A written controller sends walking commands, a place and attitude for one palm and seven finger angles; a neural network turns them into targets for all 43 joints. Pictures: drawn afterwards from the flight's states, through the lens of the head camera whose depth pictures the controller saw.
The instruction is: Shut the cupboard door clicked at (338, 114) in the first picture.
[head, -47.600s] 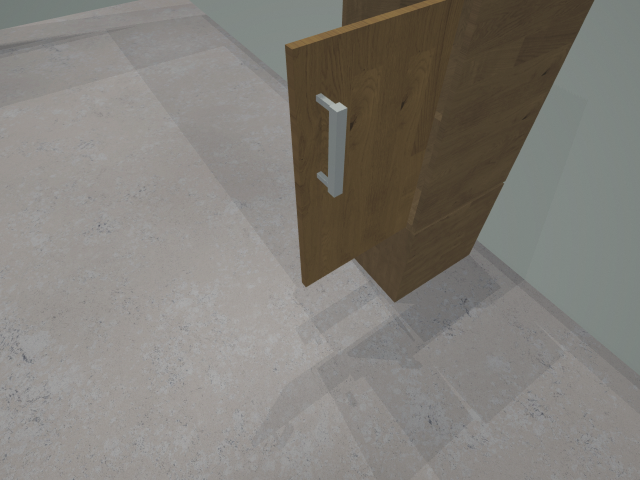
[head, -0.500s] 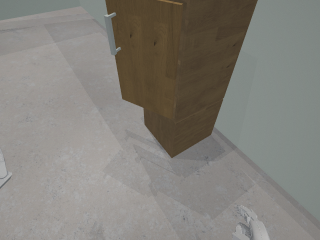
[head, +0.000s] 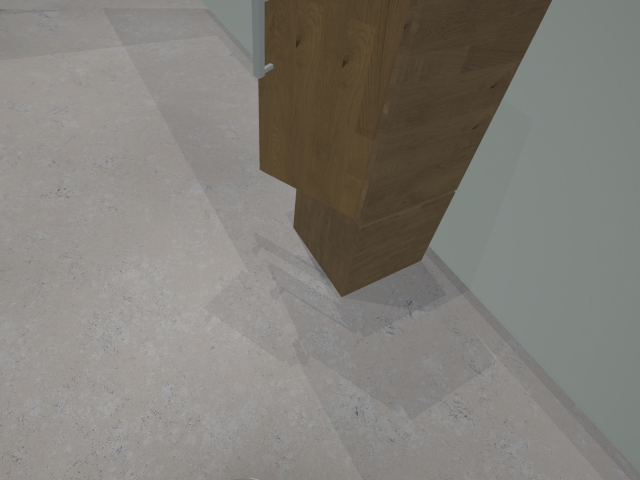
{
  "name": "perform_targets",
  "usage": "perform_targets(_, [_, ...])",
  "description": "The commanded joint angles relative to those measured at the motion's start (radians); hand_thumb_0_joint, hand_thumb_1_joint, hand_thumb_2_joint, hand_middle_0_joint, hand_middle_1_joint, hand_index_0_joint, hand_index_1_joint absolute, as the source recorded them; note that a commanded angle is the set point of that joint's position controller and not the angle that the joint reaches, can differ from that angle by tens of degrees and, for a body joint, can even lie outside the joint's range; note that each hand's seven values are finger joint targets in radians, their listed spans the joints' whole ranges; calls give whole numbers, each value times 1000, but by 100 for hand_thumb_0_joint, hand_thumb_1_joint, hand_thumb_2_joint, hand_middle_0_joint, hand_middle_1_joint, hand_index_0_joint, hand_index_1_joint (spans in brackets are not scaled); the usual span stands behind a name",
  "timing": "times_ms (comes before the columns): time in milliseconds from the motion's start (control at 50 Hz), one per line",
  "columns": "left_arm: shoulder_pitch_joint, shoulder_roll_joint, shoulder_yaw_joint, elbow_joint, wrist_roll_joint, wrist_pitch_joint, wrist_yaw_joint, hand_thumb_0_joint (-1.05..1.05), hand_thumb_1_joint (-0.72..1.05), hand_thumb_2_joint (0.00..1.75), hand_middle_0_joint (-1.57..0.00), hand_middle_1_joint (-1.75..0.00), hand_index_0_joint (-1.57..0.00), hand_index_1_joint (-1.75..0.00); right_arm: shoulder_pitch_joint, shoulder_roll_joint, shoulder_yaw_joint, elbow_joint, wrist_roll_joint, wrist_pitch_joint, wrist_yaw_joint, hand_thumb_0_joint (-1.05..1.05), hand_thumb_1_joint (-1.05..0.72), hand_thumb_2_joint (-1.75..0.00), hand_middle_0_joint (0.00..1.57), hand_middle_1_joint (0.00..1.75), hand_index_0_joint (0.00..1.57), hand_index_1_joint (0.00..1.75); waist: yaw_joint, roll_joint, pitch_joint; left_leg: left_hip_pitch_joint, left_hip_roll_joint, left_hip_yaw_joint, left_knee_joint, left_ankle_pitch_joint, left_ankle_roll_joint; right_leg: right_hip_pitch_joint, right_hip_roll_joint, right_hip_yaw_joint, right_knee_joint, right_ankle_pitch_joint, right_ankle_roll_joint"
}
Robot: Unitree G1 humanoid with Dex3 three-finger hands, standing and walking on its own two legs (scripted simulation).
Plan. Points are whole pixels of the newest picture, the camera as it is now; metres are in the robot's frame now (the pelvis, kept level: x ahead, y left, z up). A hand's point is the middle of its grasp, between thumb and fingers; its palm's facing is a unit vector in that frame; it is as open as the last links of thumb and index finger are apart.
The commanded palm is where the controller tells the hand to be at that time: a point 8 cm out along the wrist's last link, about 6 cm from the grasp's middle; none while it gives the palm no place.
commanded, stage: let the arm hang, fingers relaxed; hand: left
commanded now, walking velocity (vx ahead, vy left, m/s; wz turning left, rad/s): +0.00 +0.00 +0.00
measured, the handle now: (264, 36) +0.98 +0.18 +0.09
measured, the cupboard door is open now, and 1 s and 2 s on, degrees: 27 27 27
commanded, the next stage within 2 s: look to check the result in 0.74 s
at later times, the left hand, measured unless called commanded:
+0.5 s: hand out of the picture -0.04 +0.19 -0.16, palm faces +0.01 -0.98 -0.21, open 7.4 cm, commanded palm none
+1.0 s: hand out of the picture +0.01 +0.17 -0.16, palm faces -0.01 -0.98 -0.19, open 7.4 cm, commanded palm none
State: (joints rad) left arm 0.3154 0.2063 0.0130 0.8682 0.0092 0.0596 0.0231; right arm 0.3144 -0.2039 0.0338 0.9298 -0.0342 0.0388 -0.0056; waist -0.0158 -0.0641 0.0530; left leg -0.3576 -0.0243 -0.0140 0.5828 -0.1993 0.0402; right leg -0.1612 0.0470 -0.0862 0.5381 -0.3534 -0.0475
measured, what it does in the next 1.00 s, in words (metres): stands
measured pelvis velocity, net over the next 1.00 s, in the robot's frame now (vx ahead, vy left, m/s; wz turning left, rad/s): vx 0.02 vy -0.01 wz -0.04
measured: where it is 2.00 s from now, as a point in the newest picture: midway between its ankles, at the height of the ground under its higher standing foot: outside the picture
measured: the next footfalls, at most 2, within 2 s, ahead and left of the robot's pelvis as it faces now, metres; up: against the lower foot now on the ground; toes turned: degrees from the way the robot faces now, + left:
none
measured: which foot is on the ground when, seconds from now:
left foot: down 0.00-1.00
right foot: down 0.00-1.00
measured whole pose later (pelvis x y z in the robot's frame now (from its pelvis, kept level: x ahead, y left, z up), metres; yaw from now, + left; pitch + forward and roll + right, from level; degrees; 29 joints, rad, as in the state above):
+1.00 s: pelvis +0.02 -0.01 +0.01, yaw -2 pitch -2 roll +0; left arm 0.32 0.15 0.00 1.14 0.01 -0.01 0.04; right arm 0.30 -0.15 0.02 1.14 -0.02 0.01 -0.03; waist -0.01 0.00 0.03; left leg -0.23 -0.02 0.02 0.41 -0.15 0.03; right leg -0.05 0.05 -0.04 0.37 -0.29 -0.05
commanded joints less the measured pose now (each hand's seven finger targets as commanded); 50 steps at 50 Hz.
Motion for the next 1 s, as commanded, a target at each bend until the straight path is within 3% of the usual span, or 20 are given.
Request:
perform_targets(0, [87, 108, 28, 38, -1, -50, -1, 0, 90, 90, -20, -30, -20, -30, -49, -132, -41, -36, 9, -34, -24, 0, -90, -90, 20, 30, 20, 30, 37, 299, -80, 34, 133, -205, -261, -79, 31, 58, -107, 125, -143, 46, -15])
perform_targets(60, [94, 97, 21, 109, -3, -57, -2, 0, 90, 90, -20, -30, -20, -30, -10, -122, -45, 15, 15, -35, -29, 0, -90, -90, 20, 30, 20, 30, 26, 211, -80, 77, 132, -195, -274, -70, 24, 51, -111, 130, -178, 62, -17])
perform_targets(120, [92, 83, 16, 159, -1, -60, 1, 0, 90, 90, -20, -30, -20, -30, 14, -129, -50, 54, 17, -34, -33, 0, -90, -90, 20, 30, 20, 30, 14, 93, -19, 105, 135, -192, -288, -89, 24, -8, -114, 139, -211, 37, -19])
perform_targets(160, [100, 77, 11, 187, 0, -60, 3, 0, 90, 90, -20, -30, -20, -30, 24, -126, -52, 77, 18, -31, -34, 0, -90, -90, 20, 30, 20, 30, 10, 66, 26, 111, 131, -183, -298, -121, 23, -47, -117, 146, -229, 15, -20])
perform_targets(300, [129, 72, 7, 242, 4, -65, 10, 0, 90, 90, -20, -30, -20, -30, 25, -112, -57, 126, 18, -26, -31, 0, -90, -90, 20, 30, 20, 30, 4, 15, 54, 134, 120, -147, -300, -132, 18, -106, -122, 163, -251, -45, -19])
perform_targets(500, [117, 64, 5, 253, 5, -70, 13, 0, 90, 90, -20, -30, -20, -30, 6, -87, -52, 147, 19, -32, -29, 0, -90, -90, 20, 30, 20, 30, 6, 57, 87, 146, 111, -115, -288, -58, 11, -124, -133, 168, -260, -5, -11])
perform_targets(640, [95, 58, 5, 250, 1, -75, 14, 0, 90, 90, -20, -30, -20, -30, 15, -72, -45, 156, 18, -38, -31, 0, -90, -90, 20, 30, 20, 30, 4, 88, 57, 162, 106, -96, -261, 27, 5, -85, -141, 175, -267, 55, -13])
perform_targets(880, [91, 46, 6, 256, -3, -80, 21, 0, 90, 90, -20, -30, -20, -30, 28, -69, -40, 172, 22, -45, -38, 0, -90, -90, 20, 30, 20, 30, 10, 50, 7, 194, 114, -77, -211, 175, 6, -6, -144, 163, -262, 217, -2])
perform_targets(980, [97, 37, 5, 258, -4, -76, 24, 0, 90, 90, -20, -30, -20, -30, 36, -58, -38, 180, 22, -39, -39, 0, -90, -90, 20, 30, 20, 30, 10, 51, 46, 185, 112, -76, -212, 167, 6, -17, -141, 157, -266, 199, -1])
